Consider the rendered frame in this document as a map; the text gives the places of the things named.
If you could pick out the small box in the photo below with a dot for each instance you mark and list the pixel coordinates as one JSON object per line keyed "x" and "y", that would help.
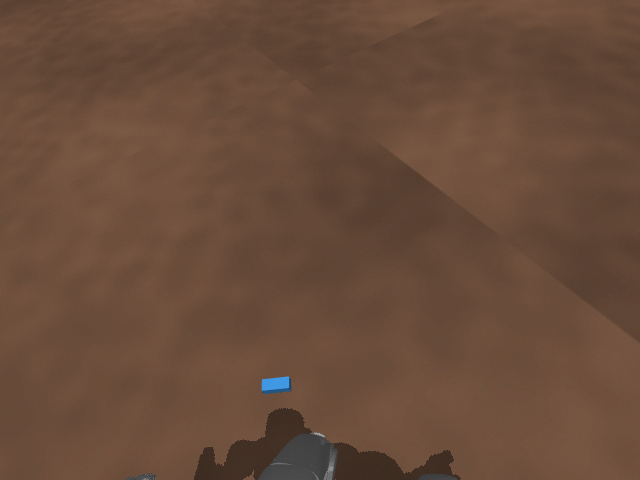
{"x": 276, "y": 385}

